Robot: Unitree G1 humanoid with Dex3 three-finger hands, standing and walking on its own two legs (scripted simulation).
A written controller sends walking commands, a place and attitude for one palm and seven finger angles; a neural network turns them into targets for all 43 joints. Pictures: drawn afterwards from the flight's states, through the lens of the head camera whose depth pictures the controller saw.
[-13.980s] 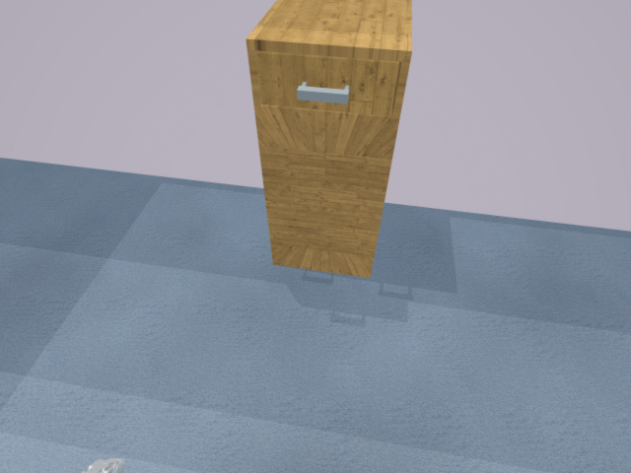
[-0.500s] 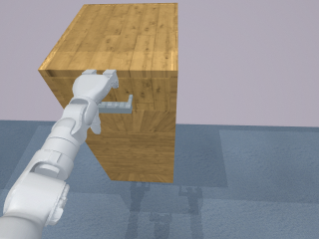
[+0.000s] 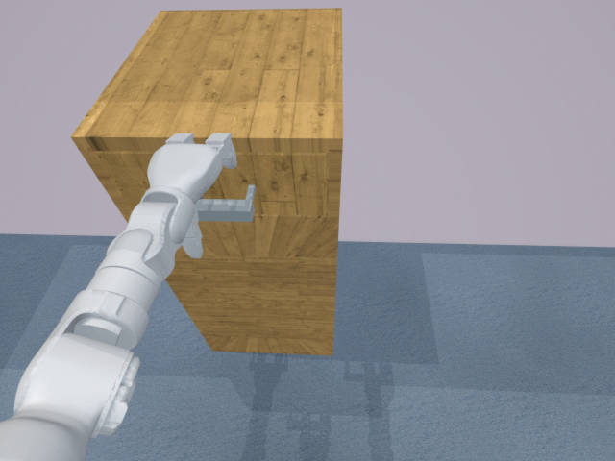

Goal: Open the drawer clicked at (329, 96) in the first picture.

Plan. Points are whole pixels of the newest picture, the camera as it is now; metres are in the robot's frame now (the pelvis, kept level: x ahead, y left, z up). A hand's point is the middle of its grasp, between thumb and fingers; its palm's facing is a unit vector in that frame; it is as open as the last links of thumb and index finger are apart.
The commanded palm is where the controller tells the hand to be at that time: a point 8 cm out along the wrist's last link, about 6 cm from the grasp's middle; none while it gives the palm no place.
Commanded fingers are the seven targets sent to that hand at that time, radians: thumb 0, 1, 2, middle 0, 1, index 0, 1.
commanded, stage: lower the fingers behind the handle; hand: left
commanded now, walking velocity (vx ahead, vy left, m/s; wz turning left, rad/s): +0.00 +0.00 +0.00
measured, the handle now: (215, 200) +0.50 +0.16 +0.03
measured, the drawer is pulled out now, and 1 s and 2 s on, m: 0.00 0.00 0.00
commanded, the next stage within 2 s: lift the fingers back up to retry in 1.52 s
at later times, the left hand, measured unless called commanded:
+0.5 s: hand (198, 213) +0.46 +0.17 +0.05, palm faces -0.04 -0.03 -1.00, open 13.9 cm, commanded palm +0.44 +0.18 +0.11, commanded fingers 0.00 -0.50 0.30 -0.30 -1.20 -0.30 -1.20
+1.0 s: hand (197, 219) +0.45 +0.17 +0.04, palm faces -0.02 -0.02 -1.00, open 13.8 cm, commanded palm +0.44 +0.18 +0.08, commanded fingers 0.00 -0.50 0.30 -0.30 -1.20 -0.30 -1.20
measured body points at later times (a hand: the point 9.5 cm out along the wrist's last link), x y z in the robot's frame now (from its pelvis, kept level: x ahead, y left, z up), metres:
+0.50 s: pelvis +0.00 +0.00 -0.01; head +0.06 -0.02 +0.44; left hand +0.45 +0.17 +0.11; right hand +0.06 -0.27 -0.14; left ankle -0.01 +0.10 -0.73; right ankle -0.03 -0.09 -0.73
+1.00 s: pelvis -0.02 +0.00 -0.01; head +0.04 +0.00 +0.43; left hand +0.45 +0.17 +0.09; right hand +0.03 -0.27 -0.14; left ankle -0.01 +0.10 -0.73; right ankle -0.03 -0.09 -0.73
